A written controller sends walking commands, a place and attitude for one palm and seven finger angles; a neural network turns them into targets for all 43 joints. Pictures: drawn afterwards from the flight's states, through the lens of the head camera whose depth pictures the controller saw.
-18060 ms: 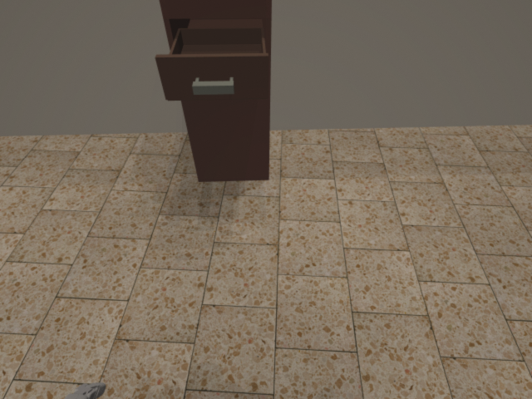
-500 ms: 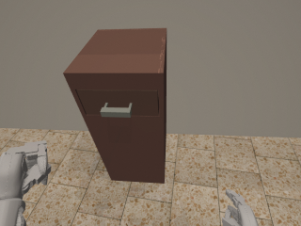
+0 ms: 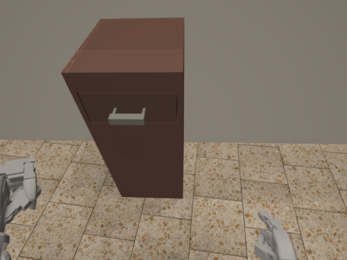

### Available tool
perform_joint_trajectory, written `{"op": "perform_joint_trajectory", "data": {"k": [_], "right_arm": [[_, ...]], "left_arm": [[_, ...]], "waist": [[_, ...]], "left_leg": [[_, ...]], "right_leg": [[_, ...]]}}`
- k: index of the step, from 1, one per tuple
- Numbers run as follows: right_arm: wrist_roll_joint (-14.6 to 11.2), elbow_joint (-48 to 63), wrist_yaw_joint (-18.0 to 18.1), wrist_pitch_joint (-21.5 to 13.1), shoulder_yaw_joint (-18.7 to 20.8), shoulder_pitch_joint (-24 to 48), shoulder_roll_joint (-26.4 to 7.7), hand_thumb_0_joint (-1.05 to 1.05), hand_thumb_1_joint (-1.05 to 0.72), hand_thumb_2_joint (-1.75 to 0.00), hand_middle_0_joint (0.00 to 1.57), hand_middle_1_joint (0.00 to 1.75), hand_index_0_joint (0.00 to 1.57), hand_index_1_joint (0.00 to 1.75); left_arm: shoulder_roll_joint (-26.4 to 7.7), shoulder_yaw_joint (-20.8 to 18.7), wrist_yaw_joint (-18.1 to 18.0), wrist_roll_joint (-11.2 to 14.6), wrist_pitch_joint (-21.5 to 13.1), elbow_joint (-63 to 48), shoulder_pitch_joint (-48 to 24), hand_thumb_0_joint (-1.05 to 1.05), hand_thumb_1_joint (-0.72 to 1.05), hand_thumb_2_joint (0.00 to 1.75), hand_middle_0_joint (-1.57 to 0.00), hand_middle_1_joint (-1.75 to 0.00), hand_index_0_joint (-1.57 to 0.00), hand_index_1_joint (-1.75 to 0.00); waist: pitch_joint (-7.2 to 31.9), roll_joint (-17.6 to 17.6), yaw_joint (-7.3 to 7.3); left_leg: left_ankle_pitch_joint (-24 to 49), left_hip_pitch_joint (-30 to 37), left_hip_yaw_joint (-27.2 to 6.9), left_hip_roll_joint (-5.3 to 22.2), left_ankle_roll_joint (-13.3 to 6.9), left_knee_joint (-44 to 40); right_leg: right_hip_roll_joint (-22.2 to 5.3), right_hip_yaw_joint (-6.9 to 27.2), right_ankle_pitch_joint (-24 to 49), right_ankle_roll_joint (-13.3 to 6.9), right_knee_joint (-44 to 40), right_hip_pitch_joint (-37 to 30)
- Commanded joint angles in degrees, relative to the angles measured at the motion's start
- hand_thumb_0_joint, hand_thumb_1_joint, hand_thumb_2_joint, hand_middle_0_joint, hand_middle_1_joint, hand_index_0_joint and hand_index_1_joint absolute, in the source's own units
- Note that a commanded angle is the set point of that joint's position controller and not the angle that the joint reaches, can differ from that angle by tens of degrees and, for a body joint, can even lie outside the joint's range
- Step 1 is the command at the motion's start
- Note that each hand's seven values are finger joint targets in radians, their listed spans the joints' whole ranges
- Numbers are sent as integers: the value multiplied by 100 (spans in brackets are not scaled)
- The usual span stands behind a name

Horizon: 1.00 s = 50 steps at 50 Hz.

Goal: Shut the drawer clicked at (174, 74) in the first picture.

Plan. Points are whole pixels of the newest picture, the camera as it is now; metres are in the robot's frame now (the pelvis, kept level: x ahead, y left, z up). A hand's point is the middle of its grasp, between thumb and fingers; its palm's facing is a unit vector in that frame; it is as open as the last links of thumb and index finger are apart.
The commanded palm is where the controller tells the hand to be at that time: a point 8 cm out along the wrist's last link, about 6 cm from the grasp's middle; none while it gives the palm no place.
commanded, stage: step back with the hand held close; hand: left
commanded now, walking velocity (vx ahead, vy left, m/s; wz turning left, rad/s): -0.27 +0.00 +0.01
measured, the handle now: (128, 114) +0.58 +0.21 -0.03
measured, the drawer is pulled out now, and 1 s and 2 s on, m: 0.00 0.00 0.00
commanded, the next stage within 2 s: stop stepping back and stand still in 1.22 s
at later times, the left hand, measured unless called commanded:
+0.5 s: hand (11, 231) +0.13 +0.25 +0.15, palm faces +0.35 -0.80 -0.49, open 3.2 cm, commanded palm +0.07 +0.30 +0.17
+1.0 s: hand out of the picture +0.08 +0.24 +0.16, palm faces +0.27 -0.82 -0.50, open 3.3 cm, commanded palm +0.00 +0.29 +0.17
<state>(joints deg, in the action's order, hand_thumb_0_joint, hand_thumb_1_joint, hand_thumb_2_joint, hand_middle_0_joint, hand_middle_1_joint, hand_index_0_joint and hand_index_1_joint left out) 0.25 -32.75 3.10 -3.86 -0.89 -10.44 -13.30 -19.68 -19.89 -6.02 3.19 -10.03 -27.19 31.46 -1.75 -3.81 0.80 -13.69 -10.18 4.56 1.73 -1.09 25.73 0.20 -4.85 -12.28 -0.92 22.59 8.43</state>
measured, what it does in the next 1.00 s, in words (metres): walks backwards: right foot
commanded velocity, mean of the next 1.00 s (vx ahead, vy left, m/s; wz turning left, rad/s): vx -0.32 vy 0.00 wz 0.00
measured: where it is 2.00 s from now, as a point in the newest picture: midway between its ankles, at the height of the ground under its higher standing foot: outside the picture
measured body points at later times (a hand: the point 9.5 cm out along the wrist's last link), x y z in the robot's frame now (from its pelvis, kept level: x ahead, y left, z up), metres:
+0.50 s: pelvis -0.06 +0.02 -0.01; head -0.03 +0.02 +0.44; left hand +0.11 +0.29 +0.18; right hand +0.12 -0.21 -0.09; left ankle +0.00 +0.10 -0.74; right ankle +0.00 -0.11 -0.74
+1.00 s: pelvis -0.12 +0.01 -0.01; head -0.06 +0.03 +0.43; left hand +0.06 +0.28 +0.18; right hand +0.08 -0.21 -0.09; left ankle +0.00 +0.10 -0.74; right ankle -0.14 -0.11 -0.74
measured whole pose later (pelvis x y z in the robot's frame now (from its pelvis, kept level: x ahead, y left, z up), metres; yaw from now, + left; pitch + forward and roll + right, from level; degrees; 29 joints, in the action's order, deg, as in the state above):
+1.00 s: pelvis -0.12 +0.01 -0.01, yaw +1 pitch +3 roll -3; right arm 1.2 -33.6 2.9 -5.9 0.3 -5.7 -11.1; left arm -25.2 -22.4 -6.4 2.3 -16.4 -38.2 35.6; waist -4.9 0.1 0.4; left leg -2.0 -28.3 1.4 1.3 -2.5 27.5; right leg 5.6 3.1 -17.2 -0.9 30.6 15.9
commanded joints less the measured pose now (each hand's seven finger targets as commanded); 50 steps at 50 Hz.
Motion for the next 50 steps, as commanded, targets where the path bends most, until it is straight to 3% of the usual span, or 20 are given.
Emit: {"op": "perform_joint_trajectory", "data": {"k": [1,2,6,9,13,16,19,26,29,32,35,36,38,40,42,44,46,47,48,50], "right_arm": [[-11,1025,48,-69,359,532,-645,0,-90,-90,20,30,20,30],[-1,1049,74,-44,360,581,-647,0,-90,-90,20,30,20,30],[-41,1128,112,29,410,534,-585,0,-90,-90,20,30,20,30],[-39,1133,143,10,423,527,-597,0,-90,-90,20,30,20,30],[-32,1149,157,-101,432,492,-653,0,-90,-90,20,30,20,30],[-47,1163,153,-190,430,434,-657,0,-90,-90,20,30,20,30],[-46,1152,173,-267,431,396,-654,0,-90,-90,20,30,20,30],[8,1037,178,-363,430,277,-640,0,-90,-90,20,30,20,30],[13,945,205,-344,415,276,-609,0,-90,-90,20,30,20,30],[14,945,242,-334,403,379,-660,0,-90,-90,20,30,20,30],[32,1063,241,-374,426,531,-745,0,-90,-90,20,30,20,30],[32,1080,233,-392,452,496,-669,0,-90,-90,20,30,20,30],[49,1093,208,-468,489,538,-648,0,-90,-90,20,30,20,30],[93,990,170,-531,495,473,-695,0,-90,-90,20,30,20,30],[118,824,129,-589,474,366,-704,0,-90,-90,20,30,20,30],[127,623,95,-589,450,334,-665,0,-90,-90,20,30,20,30],[102,610,55,-531,484,274,-612,0,-90,-90,20,30,20,30],[79,626,37,-501,499,325,-592,0,-90,-90,20,30,20,30],[60,726,28,-451,516,394,-616,0,-90,-90,20,30,20,30],[9,878,39,-337,508,570,-565,0,-90,-90,20,30,20,30]], "left_arm": [[-993,-624,-116,-19,-341,-1354,376,0,90,90,-140,-160,-140,-160],[-1119,-739,-137,-15,-353,-1450,400,0,90,90,-140,-160,-140,-160],[-1169,-855,-195,9,-377,-1599,587,0,90,90,-140,-160,-140,-160],[-1134,-841,-215,4,-377,-1622,647,0,90,90,-140,-160,-140,-160],[-1096,-796,-234,-51,-417,-1765,569,0,90,90,-140,-160,-140,-160],[-1053,-801,-274,-90,-464,-1753,506,0,90,90,-140,-160,-140,-160],[-1063,-846,-299,-126,-514,-1779,480,0,90,90,-140,-160,-140,-160],[-1107,-794,-397,-125,-651,-1967,336,0,90,90,-140,-160,-140,-160],[-1142,-811,-462,-96,-664,-1948,325,0,90,90,-140,-160,-140,-160],[-1163,-808,-479,-96,-686,-2032,283,0,90,90,-140,-160,-140,-160],[-1138,-977,-415,-256,-741,-1995,409,0,90,90,-140,-160,-140,-160],[-1249,-1062,-394,-276,-765,-2067,435,0,90,90,-140,-160,-140,-160],[-1280,-1131,-346,-260,-808,-2020,609,0,90,90,-140,-160,-140,-160],[-1213,-1113,-280,-210,-896,-1979,730,0,90,90,-140,-160,-140,-160],[-1186,-1010,-229,-128,-977,-2182,686,0,90,90,-140,-160,-140,-160],[-1301,-994,-199,-51,-1078,-2276,583,0,90,90,-140,-160,-140,-160],[-1343,-932,-192,-41,-1077,-2326,510,0,90,90,-140,-160,-140,-160],[-1358,-949,-193,-32,-1025,-2279,642,0,90,90,-140,-160,-140,-160],[-1373,-995,-173,-8,-977,-2226,788,0,90,90,-140,-160,-140,-160],[-1470,-1110,-167,45,-948,-2156,766,0,90,90,-140,-160,-140,-160]], "waist": [[891,157,-17],[954,62,12],[1065,263,-6],[976,58,1],[787,-169,-19],[618,-24,-59],[535,98,-89],[494,461,-171],[535,509,-193],[451,101,-201],[532,-985,-83],[654,-785,-61],[768,-361,-48],[579,-539,-75],[866,-470,-111],[1538,-341,-66],[2076,-157,-119],[2196,1,-111],[2060,-84,-92],[1492,297,-123]], "left_leg": [[1543,-10,-534,272,-164,-288],[1651,-34,-582,267,-155,-309],[1834,-278,-631,349,-154,-233],[1637,-526,-734,420,-173,-348],[548,-1269,-894,537,-266,-630],[-626,-1916,-992,577,-339,-774],[-1251,-2246,-1025,540,-360,-743],[-1361,-1386,-851,173,-175,182],[-1108,-990,-855,100,-100,383],[-1339,-1419,-1183,301,-164,-230],[-2782,-3348,-2262,1237,-613,-1877],[-2198,-3117,-2261,1297,-662,-1672],[-1501,-2911,-2084,1224,-720,-1314],[-1349,-2820,-2010,1187,-738,-1276],[256,-1722,-1696,959,-599,-772],[2392,-221,-1310,807,-408,-245],[3722,987,-869,676,-286,228],[3568,1074,-840,662,-260,295],[2961,790,-836,682,-258,212],[962,2,-735,400,-143,351]], "right_leg": [[-450,572,1671,73,1,-177],[-420,542,1683,67,73,-183],[-398,551,1905,89,335,-241],[-320,531,1607,105,490,-188],[-223,564,1066,115,769,-355],[-218,645,741,112,890,-497],[-226,742,484,111,822,-483],[-590,1163,-1128,-97,-247,961],[-658,1080,-1270,-142,-378,1398],[-378,810,-1148,-15,-46,1066],[379,493,-212,211,2045,-809],[368,573,62,190,2184,-724],[397,739,-186,176,2056,-696],[425,770,-434,140,1677,-576],[328,815,357,102,985,-167],[203,877,944,117,671,401],[89,914,1484,287,591,896],[80,907,1409,338,595,921],[70,901,1064,306,589,915],[-207,1242,970,152,69,1044]]}}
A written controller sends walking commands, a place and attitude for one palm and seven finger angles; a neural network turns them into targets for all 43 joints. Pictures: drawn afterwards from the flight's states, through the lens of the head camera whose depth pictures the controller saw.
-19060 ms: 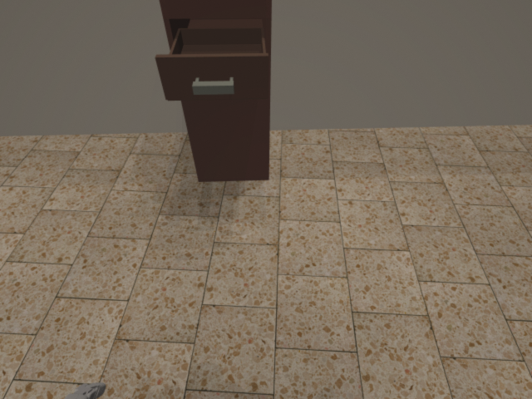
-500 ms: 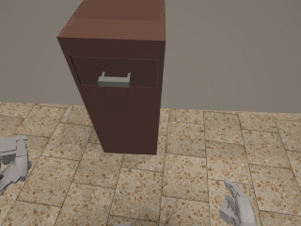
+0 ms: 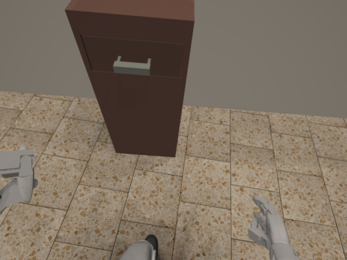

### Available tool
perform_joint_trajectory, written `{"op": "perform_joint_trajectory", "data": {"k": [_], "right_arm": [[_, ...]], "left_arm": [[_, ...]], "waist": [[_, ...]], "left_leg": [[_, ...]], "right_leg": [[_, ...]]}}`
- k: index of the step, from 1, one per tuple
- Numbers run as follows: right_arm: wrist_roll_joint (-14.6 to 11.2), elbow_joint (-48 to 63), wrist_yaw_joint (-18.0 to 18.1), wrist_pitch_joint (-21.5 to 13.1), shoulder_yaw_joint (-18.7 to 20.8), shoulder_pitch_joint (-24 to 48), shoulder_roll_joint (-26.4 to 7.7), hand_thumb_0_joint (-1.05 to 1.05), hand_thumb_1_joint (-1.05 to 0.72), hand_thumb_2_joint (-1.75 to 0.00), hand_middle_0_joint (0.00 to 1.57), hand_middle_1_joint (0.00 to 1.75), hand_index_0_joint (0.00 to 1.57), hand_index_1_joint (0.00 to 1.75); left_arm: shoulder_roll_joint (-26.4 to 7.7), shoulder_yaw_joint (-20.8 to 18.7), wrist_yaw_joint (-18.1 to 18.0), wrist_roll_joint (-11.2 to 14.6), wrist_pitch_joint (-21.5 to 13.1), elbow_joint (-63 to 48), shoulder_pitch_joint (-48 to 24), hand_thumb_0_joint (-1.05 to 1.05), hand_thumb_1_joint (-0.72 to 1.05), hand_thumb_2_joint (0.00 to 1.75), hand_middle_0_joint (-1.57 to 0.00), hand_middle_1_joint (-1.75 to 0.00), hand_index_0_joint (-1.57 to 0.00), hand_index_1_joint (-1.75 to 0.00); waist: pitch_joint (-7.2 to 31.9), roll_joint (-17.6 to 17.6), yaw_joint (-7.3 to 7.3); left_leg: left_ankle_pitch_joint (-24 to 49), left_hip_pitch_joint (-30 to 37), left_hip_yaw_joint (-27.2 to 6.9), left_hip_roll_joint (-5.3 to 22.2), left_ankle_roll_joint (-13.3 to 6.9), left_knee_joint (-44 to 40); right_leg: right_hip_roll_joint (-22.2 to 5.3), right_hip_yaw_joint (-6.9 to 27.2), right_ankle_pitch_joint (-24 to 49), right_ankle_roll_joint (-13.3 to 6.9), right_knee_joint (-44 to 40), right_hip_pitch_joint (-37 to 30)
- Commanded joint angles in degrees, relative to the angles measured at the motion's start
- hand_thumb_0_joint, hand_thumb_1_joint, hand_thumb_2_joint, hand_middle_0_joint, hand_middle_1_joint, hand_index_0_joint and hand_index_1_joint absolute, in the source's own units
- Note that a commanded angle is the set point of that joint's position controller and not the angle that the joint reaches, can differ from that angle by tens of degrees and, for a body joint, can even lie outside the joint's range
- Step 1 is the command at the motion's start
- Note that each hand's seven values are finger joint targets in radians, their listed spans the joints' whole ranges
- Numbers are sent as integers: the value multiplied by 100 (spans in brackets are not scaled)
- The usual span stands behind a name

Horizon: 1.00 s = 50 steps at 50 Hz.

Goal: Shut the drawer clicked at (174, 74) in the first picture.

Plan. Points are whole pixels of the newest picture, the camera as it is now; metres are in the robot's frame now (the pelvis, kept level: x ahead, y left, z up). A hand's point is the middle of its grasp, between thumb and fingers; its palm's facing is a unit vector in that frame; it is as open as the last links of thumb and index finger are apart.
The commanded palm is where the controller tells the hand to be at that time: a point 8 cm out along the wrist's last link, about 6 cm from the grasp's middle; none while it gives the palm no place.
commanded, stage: step back with the hand held close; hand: left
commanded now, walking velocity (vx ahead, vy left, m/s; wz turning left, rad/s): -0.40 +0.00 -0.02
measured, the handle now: (133, 64) +0.70 +0.19 -0.02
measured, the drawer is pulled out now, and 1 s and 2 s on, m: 0.00 0.00 0.00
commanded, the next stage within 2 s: stop stepping back and stand still in 0.22 s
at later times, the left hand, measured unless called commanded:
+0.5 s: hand out of the picture +0.06 +0.22 +0.18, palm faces +0.25 -0.83 -0.49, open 3.3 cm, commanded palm +0.01 +0.27 +0.19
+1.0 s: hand out of the picture +0.01 +0.23 +0.18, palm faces +0.36 -0.83 -0.42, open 3.2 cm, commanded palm -0.04 +0.27 +0.19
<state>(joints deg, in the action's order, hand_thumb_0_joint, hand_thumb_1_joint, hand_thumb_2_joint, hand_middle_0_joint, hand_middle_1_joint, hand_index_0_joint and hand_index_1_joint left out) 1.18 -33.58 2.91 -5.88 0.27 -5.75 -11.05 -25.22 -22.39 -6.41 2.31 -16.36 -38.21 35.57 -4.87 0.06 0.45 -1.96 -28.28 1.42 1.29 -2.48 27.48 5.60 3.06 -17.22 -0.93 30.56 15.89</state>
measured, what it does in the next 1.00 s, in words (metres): walks backwards: left foot, then right foot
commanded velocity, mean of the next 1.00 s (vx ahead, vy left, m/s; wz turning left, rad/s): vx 0.03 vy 0.01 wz -0.01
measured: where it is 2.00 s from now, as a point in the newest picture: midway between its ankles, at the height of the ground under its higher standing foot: outside the picture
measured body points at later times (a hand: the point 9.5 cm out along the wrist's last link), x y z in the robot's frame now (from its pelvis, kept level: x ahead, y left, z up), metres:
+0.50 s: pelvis -0.13 +0.00 +0.00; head -0.11 +0.02 +0.45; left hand +0.04 +0.26 +0.20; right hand +0.03 -0.23 -0.07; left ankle +0.00 +0.10 -0.72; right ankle -0.16 -0.12 -0.73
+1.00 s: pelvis -0.18 +0.00 +0.01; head -0.20 +0.01 +0.45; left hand -0.02 +0.27 +0.21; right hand -0.06 -0.25 -0.08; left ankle -0.14 +0.12 -0.71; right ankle -0.16 -0.10 -0.73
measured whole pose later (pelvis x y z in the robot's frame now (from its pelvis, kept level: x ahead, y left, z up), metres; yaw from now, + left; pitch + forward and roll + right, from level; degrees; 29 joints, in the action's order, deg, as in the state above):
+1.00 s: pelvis -0.18 +0.00 +0.01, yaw -2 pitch -1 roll +1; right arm 0.6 -38.1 4.5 -6.1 -0.2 -17.3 -11.6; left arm -21.6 -21.1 -8.2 1.2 -13.7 -32.8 36.0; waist 2.5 2.3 -0.9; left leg -19.3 -21.3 3.2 2.1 -1.8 40.7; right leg -0.2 -4.0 -15.2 -2.9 31.1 15.0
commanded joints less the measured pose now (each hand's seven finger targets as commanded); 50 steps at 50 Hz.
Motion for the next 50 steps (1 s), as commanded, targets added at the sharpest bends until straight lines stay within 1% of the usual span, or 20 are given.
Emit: {"op": "perform_joint_trajectory", "data": {"k": [1,4,7,10,12,14,20,22,23,24,26,30,33,35,38,40,41,42,46,50], "right_arm": [[-133,986,71,-83,402,99,-753,0,-90,-90,20,30,20,30],[-92,846,112,84,389,162,-588,0,-90,-90,20,30,20,30],[-49,876,212,143,220,218,-597,0,-90,-90,20,30,20,30],[-73,884,159,-30,376,-104,-782,0,-90,-90,20,30,20,30],[83,933,106,-243,332,-57,-784,0,-90,-90,20,30,20,30],[20,802,37,-346,369,-268,-788,0,-90,-90,20,30,20,30],[-37,1007,36,-315,254,-51,-788,0,-90,-90,20,30,20,30],[-38,989,91,-190,260,-112,-716,0,-90,-90,20,30,20,30],[-31,903,115,-133,260,-114,-662,0,-90,-90,20,30,20,30],[34,746,113,-101,233,-123,-701,0,-90,-90,20,30,20,30],[-149,606,190,-150,308,-258,-709,0,-90,-90,20,30,20,30],[-94,537,322,-300,147,-137,-750,0,-90,-90,20,30,20,30],[-132,730,335,-446,192,-269,-947,0,-90,-90,20,30,20,30],[-53,645,275,-530,134,-210,-731,0,-90,-90,20,30,20,30],[-57,702,149,-540,150,-201,-728,0,-90,-90,20,30,20,30],[-38,727,133,-392,218,-197,-734,0,-90,-90,20,30,20,30],[-67,738,115,-289,295,-252,-711,0,-90,-90,20,30,20,30],[-88,691,78,-298,320,-264,-791,0,-90,-90,20,30,20,30],[-68,545,166,-296,182,-355,-603,0,-90,-90,20,30,20,30],[-30,546,276,-475,174,-273,-737,0,-90,-90,20,30,20,30]], "left_arm": [[-952,-880,-141,152,-318,-986,330,0,90,90,-140,-160,-140,-160],[-902,-850,-257,149,-198,-626,118,0,90,90,-140,-160,-140,-160],[-753,-589,-199,51,-150,-625,-233,0,90,90,-140,-160,-140,-160],[-842,-548,-123,20,-253,-510,-35,0,90,90,-140,-160,-140,-160],[-803,-565,-65,118,-215,-910,26,0,90,90,-140,-160,-140,-160],[-681,-491,-126,110,-168,-1087,96,0,90,90,-140,-160,-140,-160],[-700,-602,-277,123,172,-1150,458,0,90,90,-140,-160,-140,-160],[-944,-781,-272,59,255,-1133,474,0,90,90,-140,-160,-140,-160],[-976,-792,-267,137,213,-1130,323,0,90,90,-140,-160,-140,-160],[-1150,-991,-338,217,174,-1316,-63,0,90,90,-140,-160,-140,-160],[-583,-558,-316,147,317,-468,-226,0,90,90,-140,-160,-140,-160],[-405,-209,-361,-53,272,-236,-597,0,90,90,-140,-160,-140,-160],[-590,-360,-360,-92,131,-711,-704,0,90,90,-140,-160,-140,-160],[-705,-508,-335,-164,64,-936,-678,0,90,90,-140,-160,-140,-160],[-631,-545,-330,-133,84,-962,45,0,90,90,-140,-160,-140,-160],[-676,-593,-306,-163,71,-678,318,0,90,90,-140,-160,-140,-160],[-789,-717,-293,-95,83,-601,211,0,90,90,-140,-160,-140,-160],[-682,-686,-310,-52,46,-609,-119,0,90,90,-140,-160,-140,-160],[-536,-537,-271,-63,2,-221,-264,0,90,90,-140,-160,-140,-160],[-429,-295,-330,-86,-31,-517,-537,0,90,90,-140,-160,-140,-160]], "waist": [[1538,301,-131],[956,716,-110],[619,190,-212],[1675,-885,-86],[1759,-1394,21],[1671,-715,-20],[1177,-1525,-28],[1058,-448,-81],[1043,627,-115],[1022,836,-115],[765,1252,-233],[251,25,-242],[705,-993,-118],[408,-1762,-219],[586,-1103,-36],[493,79,12],[520,1291,-51],[396,1203,-66],[427,585,-235],[384,-349,-156]], "left_leg": [[-1065,1730,-260,87,142,713],[-1799,1022,-470,-238,333,2515],[-749,928,-408,-40,250,-64],[2571,1955,-1361,1327,-294,-870],[1481,1308,-1873,1763,-590,-1177],[1618,1762,-1542,1669,-736,-959],[-3361,206,-855,827,-57,-1925],[-2820,524,-22,-98,367,-327],[-1935,1294,-19,-300,428,1610],[-1351,1145,-176,-131,389,2496],[-1605,819,-455,38,342,2828],[-2129,1464,-31,96,19,69],[-2194,1229,-1745,1046,-506,-1094],[-3525,856,-2660,1373,-742,-1879],[-3136,132,-1557,1032,-503,-1323],[-2943,-949,-509,170,-61,527],[-2508,-1108,26,-252,143,2344],[-2301,-1117,-136,-177,194,3495],[-1784,533,-45,265,110,2027],[-2150,1819,-287,349,-134,-396]], "right_leg": [[-1186,927,1071,-65,-1287,808],[-2163,1512,1705,-888,-1631,1286],[-1398,626,3251,-335,-552,324],[-257,6,-132,138,1051,289],[-218,275,-1233,132,2378,308],[-286,197,-1105,140,2238,705],[-109,-860,-1117,-10,100,-1092],[-746,-252,-1269,-341,-1531,-647],[-1844,1169,-1904,-801,-2335,801],[-2522,1435,-1345,-1068,-2404,1154],[-2275,1117,-2148,-828,-2126,1289],[-1599,120,-2064,-412,-1037,1155],[-514,-799,-655,73,1029,377],[-549,-523,-1198,64,1912,784],[-529,-649,-1039,-26,543,-630],[-1012,338,-1270,-401,-1059,-1536],[-2247,2259,-2324,-948,-2058,-987],[-2725,2760,-2046,-1167,-2304,-477],[-2036,854,-1751,-826,-1822,863],[-1347,214,-1644,-305,-812,1031]]}}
